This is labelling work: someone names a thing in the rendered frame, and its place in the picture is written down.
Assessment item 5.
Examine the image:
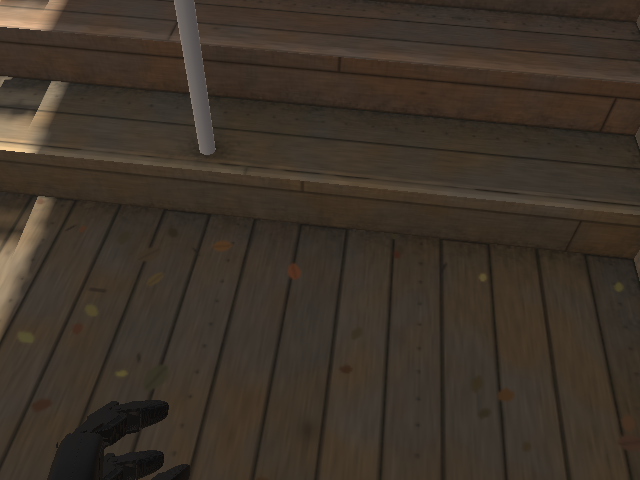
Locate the robot left hand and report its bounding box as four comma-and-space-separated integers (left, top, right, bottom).
47, 400, 190, 480

